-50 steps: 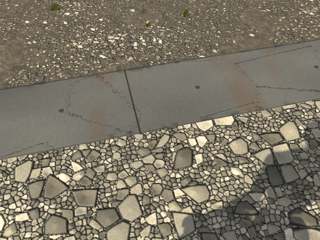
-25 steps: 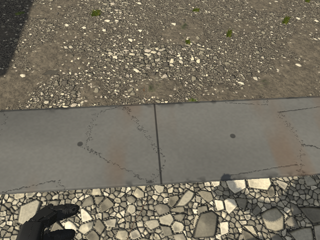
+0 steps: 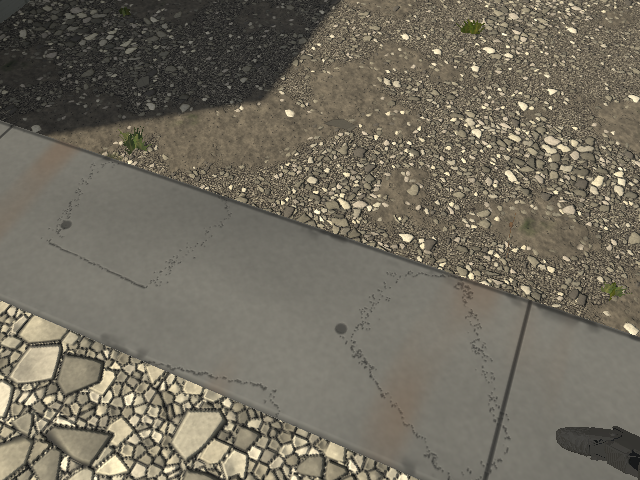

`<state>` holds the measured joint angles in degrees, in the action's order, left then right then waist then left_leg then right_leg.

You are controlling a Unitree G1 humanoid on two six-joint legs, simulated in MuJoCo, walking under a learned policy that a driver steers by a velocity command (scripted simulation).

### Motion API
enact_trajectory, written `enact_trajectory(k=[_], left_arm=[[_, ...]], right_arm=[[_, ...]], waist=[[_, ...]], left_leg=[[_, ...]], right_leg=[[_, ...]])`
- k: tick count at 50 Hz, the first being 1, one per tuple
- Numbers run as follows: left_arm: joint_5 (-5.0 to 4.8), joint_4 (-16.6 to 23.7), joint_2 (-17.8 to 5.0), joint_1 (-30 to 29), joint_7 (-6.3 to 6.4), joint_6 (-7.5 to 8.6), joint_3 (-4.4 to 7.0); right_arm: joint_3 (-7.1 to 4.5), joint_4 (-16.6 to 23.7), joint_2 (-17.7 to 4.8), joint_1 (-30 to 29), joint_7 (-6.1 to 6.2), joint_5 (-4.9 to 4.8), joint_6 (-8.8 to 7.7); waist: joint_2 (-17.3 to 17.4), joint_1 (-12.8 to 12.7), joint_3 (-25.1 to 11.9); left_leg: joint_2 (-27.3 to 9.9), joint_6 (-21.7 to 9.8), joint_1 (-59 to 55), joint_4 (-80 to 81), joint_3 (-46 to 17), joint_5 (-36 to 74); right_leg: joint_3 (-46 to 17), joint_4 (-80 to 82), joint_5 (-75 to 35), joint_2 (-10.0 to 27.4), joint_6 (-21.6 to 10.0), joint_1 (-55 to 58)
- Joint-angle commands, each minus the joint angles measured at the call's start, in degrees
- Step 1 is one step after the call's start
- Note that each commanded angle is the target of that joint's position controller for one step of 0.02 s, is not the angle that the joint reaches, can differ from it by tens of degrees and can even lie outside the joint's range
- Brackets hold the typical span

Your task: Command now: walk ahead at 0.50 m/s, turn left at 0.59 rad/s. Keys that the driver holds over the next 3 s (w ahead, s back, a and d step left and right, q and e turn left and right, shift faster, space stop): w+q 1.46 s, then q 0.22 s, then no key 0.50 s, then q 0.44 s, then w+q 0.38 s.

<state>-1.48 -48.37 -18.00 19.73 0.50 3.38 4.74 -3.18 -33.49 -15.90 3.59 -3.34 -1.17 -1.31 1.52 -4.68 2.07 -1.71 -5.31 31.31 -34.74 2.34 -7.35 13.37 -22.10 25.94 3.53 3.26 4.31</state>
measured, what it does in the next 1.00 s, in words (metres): walks ahead, turning left: right foot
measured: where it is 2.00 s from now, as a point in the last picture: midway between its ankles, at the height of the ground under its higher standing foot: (190, 328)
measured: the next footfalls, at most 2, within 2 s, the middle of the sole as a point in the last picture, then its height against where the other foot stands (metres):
right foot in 0.50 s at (384, 466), level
left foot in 1.02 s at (216, 410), level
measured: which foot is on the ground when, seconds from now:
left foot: down 0.00-0.50, up 0.52-1.00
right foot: down 0.00-0.00, up 0.02-0.48, down 0.50-1.00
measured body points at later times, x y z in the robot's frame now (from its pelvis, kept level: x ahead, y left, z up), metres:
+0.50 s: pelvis +0.29 +0.01 +0.00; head +0.31 +0.02 +0.45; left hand +0.46 +0.30 -0.06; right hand +0.40 -0.27 -0.10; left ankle +0.13 +0.09 -0.72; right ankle +0.44 -0.07 -0.72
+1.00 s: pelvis +0.49 +0.11 +0.01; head +0.51 +0.15 +0.45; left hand +0.37 +0.38 -0.12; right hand +0.81 +0.04 -0.07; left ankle +0.53 +0.27 -0.71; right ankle +0.44 -0.07 -0.72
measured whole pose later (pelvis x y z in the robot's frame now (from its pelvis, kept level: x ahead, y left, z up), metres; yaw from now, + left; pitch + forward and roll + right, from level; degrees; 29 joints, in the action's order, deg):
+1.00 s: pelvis +0.49 +0.11 +0.01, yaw +37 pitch +1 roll -3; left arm -2.5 -45.7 -17.2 16.1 -0.4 2.9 5.5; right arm -3.7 -35.1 -14.7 6.3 -2.2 -1.7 0.5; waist 0.9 -3.8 3.3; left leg -3.9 -3.5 31.4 -38.7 2.2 -10.7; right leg 15.2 -20.6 23.9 2.6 3.0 4.0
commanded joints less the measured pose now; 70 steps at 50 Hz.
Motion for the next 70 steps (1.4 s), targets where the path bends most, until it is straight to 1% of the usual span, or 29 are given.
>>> enact_trajectory(k=[1, 2, 3, 4, 6, 10, 16, 19, 23, 24, 25, 26, 27, 28, 29, 30, 32, 41, 47, 49, 51, 52, 53, 54, 55, 57, 60, 65, 70], left_arm=[[1.75, 5.2, -7.0, -1.6, 0.73, 0.41, 0.80], [2.72, 8.6, -1.0, 2.4, -0.15, 2.19, -1.39], [0.44, 9.1, -6.9, -4.9, -0.91, 3.85, -0.30], [-0.91, 10.5, -7.8, -8.5, -1.19, 4.64, -0.10], [1.57, 9.7, -7.0, -8.5, -0.50, 4.73, -0.10], [2.44, 9.5, -5.2, -7.6, -0.45, 2.42, -0.12], [1.87, 12.6, -1.6, -20.5, -1.00, 2.68, -1.52], [1.08, 13.9, -2.8, -23.6, -1.72, 3.50, -1.01], [1.21, 13.5, -5.2, -18.8, -2.03, 4.44, 0.72], [1.60, 12.5, -6.2, -13.7, -1.77, 4.72, 1.50], [2.16, 12.2, -9.0, -6.1, -1.29, 4.91, 2.46], [2.60, 10.4, -12.9, 0.2, -1.19, 4.23, 3.34], [0.57, 10.4, -8.9, 0.8, -1.70, 3.75, 2.62], [0.51, 11.1, -5.3, -1.8, -1.50, 3.34, 1.60], [1.23, 11.5, -3.9, -5.5, -1.38, 2.66, 0.89], [1.76, 11.3, -2.5, -7.7, -1.32, 2.31, 0.35], [2.31, 10.8, -0.9, -9.3, -1.15, 2.54, -0.12], [1.52, 8.1, -5.4, -8.0, -0.57, 2.24, 1.75], [-0.80, 6.3, -9.5, -5.3, -0.69, 0.49, 3.31], [-1.70, 6.3, -11.0, -6.2, -0.68, -0.04, 3.90], [-2.19, 6.7, -9.3, -7.0, -0.58, -0.65, 3.30], [0.47, 8.1, -3.6, -5.2, -0.49, -0.53, 1.38], [0.89, 11.7, 0.0, -3.0, -0.56, 0.86, -0.25], [-1.13, 12.6, -6.1, -10.4, -1.10, 2.17, 0.91], [-2.13, 13.7, -6.3, -12.6, -1.49, 2.97, 1.00], [0.18, 12.6, -5.6, -12.6, -0.86, 3.62, 1.15], [1.01, 12.1, -4.6, -11.0, -1.03, 2.66, 1.29], [1.80, 15.2, -0.1, -19.1, -0.91, 1.86, -0.25], [0.51, 18.0, -1.3, -23.3, -1.39, 2.47, 0.58]], right_arm=[[-6.53, -1.3, -15.4, 22.5, 1.98, -0.29, 0.46], [-6.36, 0.2, -20.0, 19.4, 1.76, -0.25, -0.41], [-5.05, 0.7, -14.5, 21.1, 1.35, -0.14, -1.14], [-4.23, 0.0, -12.2, 19.1, 1.30, 0.17, -1.79], [-3.21, 0.8, -9.2, 12.1, 1.45, 0.40, -2.01], [-2.91, 0.5, -8.7, 10.3, 2.47, 0.60, -2.49], [-3.10, -2.5, -9.2, 15.3, 4.13, -0.29, -1.63], [-3.28, -3.7, -9.5, 17.7, 4.33, -0.62, -1.08], [-3.47, -3.8, -9.0, 17.0, 5.02, -0.58, -0.12], [-2.94, -3.2, -7.4, 15.9, 4.95, -0.52, -0.13], [-1.62, -2.1, -3.7, 16.5, 4.77, 0.13, -0.42], [-0.55, -1.8, -0.1, 26.3, 4.81, -1.18, -0.68], [-1.29, -2.5, -5.6, 26.5, 4.86, -1.51, -0.71], [-2.48, -2.2, -9.1, 19.7, 4.84, -1.40, -0.38], [-2.70, -1.4, -9.3, 15.7, 5.05, -0.69, 0.03], [-2.98, -0.7, -8.7, 13.7, 4.95, -0.07, 0.16], [-3.20, -1.1, -6.5, 15.4, 4.45, -0.92, 0.75], [-1.76, 0.2, -2.4, 6.7, 2.60, -0.46, 1.21], [-1.50, 2.6, -2.6, -0.2, 1.03, -0.84, 0.83], [-2.66, 2.3, -4.9, 2.5, 1.16, -0.47, 1.31], [-6.08, -1.8, -10.8, 18.3, 2.16, -0.70, 1.61], [-7.16, -2.4, -15.9, 23.3, 3.07, -1.35, 1.68], [-6.41, -0.7, -17.9, 20.2, 2.32, -1.09, 0.17], [-4.79, -0.9, -11.9, 19.8, 1.35, -0.85, -0.93], [-4.04, -2.4, -10.0, 18.7, 1.17, -0.60, -1.68], [-3.43, -2.2, -7.8, 12.2, 1.39, -0.36, -2.38], [-3.14, -1.9, -7.7, 10.2, 2.37, 0.25, -2.94], [-3.33, -4.1, -8.8, 12.6, 4.01, -0.21, -2.13], [-3.49, -5.7, -8.9, 15.3, 4.58, -1.35, -1.12]], waist=[[3.6, 13.6, -14.4], [14.8, 6.6, -21.5], [6.9, 11.8, -22.6], [5.5, 11.2, -14.2], [-0.1, 6.2, -7.3], [0.8, 3.2, -5.2], [3.1, 7.8, -2.3], [4.0, 8.8, -2.0], [6.6, 5.6, -3.2], [6.1, 2.7, -6.0], [0.6, -0.4, -13.6], [-17.3, 2.6, -22.9], [-16.5, 1.7, -20.8], [-10.0, 0.0, -12.0], [-6.5, 0.7, -6.6], [-6.3, 1.9, -3.2], [-9.5, 4.2, -1.4], [-5.0, 2.8, -0.3], [-4.5, 1.3, 3.0], [-6.3, 3.8, 0.0], [-4.1, 12.7, -8.7], [8.4, 12.2, -12.8], [17.2, 7.2, -21.2], [6.6, 11.5, -17.6], [6.1, 10.1, -10.1], [-0.3, 6.3, -4.6], [0.7, 4.5, -4.9], [2.6, 6.7, -1.1], [4.8, 8.0, -0.7]], left_leg=[[-4.2, -7.6, -39.6, 3.1, -11.8, 2.7], [-16.5, -18.4, -53.6, 11.8, -45.7, -10.1], [-16.8, -16.7, -53.6, 16.9, -47.6, -14.7], [-15.2, -14.5, -47.2, 17.4, -39.4, -10.6], [-10.5, -11.6, -31.2, 17.9, -28.3, 0.9], [-7.4, -12.1, -19.7, 21.1, -21.6, 12.5], [-3.0, -7.8, -16.6, 19.8, -17.4, 6.5], [-4.4, -7.2, -18.6, 17.3, -21.4, 4.3], [-5.2, -4.9, -23.3, 9.2, -26.6, 6.4], [-2.7, -3.3, -21.8, 3.8, -25.3, 8.5], [0.6, -1.2, -15.9, -10.8, -21.2, 1.5], [8.4, 3.0, 3.6, -29.6, -13.8, -25.9], [4.1, 4.0, 13.0, -39.3, -13.8, -26.7], [1.9, 4.5, 15.8, -42.6, -13.3, -20.9], [0.1, 4.9, 14.4, -42.2, -11.1, -16.5], [-1.2, 5.1, 12.9, -40.1, -10.8, -13.7], [-3.3, 5.2, 7.4, -36.8, -9.9, -11.6], [-5.1, 5.9, 8.6, -17.3, -6.4, 2.8], [-3.8, 2.9, 5.3, -5.9, -0.7, -1.8], [-0.2, 0.6, -1.5, -3.8, 2.7, -6.7], [4.7, -3.3, -25.6, 2.6, 3.2, -0.6], [-7.0, -7.9, -39.8, 3.9, -15.5, 3.6], [-17.6, -19.2, -50.4, 15.0, -47.8, -13.7], [-16.9, -16.1, -47.9, 19.9, -44.4, -16.7], [-15.3, -13.9, -42.4, 19.5, -37.5, -14.8], [-10.8, -10.9, -31.1, 18.8, -27.4, -2.4], [-9.0, -11.6, -25.5, 20.4, -22.8, 9.2], [-4.8, -9.3, -19.1, 20.4, -16.8, 9.7], [-5.6, -7.1, -20.0, 15.8, -21.0, 4.9]], right_leg=[[-1.2, -37.4, -36.0, 6.7, -4.2, -22.5], [-10.6, -54.1, 9.3, -5.1, -1.7, -44.4], [-19.2, -58.0, 6.8, -3.0, -2.6, -50.3], [-18.2, -55.9, 1.2, -0.9, -3.6, -53.5], [-18.0, -46.6, -6.2, 2.8, -3.3, -46.5], [-17.0, -38.6, -11.1, 2.9, -0.7, -40.3], [-16.1, -15.7, -30.4, -1.7, 0.5, -36.8], [-17.0, -10.6, -30.9, -3.4, -0.2, -33.7], [-17.1, -5.6, -23.3, -4.4, -3.2, -26.6], [-16.9, -3.8, -24.8, -3.4, -4.9, -18.5], [-25.3, -4.4, -24.6, 5.7, -8.4, -4.1], [-49.0, -2.4, -15.0, 19.2, -18.1, 16.4], [-60.0, 2.2, 2.8, 21.5, -18.7, 15.5], [-52.2, 3.9, 6.7, 18.5, -16.1, 7.9], [-44.1, 5.0, 0.1, 16.1, -14.4, -0.3], [-37.9, 6.3, -6.1, 13.4, -13.9, -6.5], [-28.8, 8.6, -13.6, 10.1, -12.8, -12.9], [-11.7, 10.1, -33.6, 11.4, -13.9, -8.1], [-5.7, 8.3, -39.0, 14.1, -12.1, -1.9], [-3.2, 1.2, -55.5, 13.7, -10.9, 0.3], [0.3, -20.8, -57.4, 9.5, -7.5, -7.4], [0.4, -40.3, -19.7, 4.7, -4.6, -22.9], [-11.5, -56.3, 11.8, -6.7, -2.3, -40.9], [-18.0, -57.1, 8.3, -3.6, -3.2, -46.7], [-17.1, -53.8, 3.9, -1.6, -4.4, -49.2], [-17.5, -44.2, -3.1, 2.4, -4.6, -43.6], [-16.7, -38.7, -7.1, 2.2, -2.5, -38.4], [-15.1, -21.1, -22.3, -1.4, 0.5, -35.4], [-17.0, -10.0, -26.9, -4.0, -0.1, -29.6]])
Over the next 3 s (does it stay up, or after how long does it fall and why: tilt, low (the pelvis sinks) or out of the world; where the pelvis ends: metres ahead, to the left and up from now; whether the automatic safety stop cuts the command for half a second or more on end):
stays up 0.69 0.49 0.03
